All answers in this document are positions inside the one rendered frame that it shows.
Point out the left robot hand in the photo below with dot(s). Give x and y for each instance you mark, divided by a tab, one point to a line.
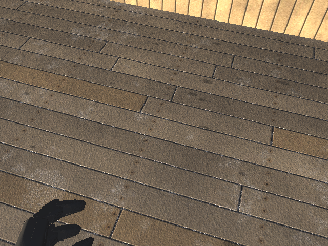
39	230

